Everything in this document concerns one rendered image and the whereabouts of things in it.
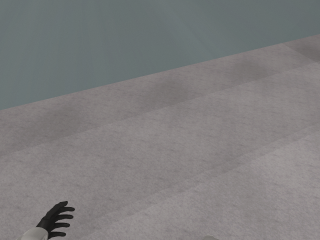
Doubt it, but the left robot hand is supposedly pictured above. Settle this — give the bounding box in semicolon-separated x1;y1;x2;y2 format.
36;201;75;240

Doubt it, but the left robot forearm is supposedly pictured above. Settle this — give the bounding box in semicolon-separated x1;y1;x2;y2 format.
16;227;49;240

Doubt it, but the right robot shin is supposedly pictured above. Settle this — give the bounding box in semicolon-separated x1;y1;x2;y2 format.
204;234;214;238

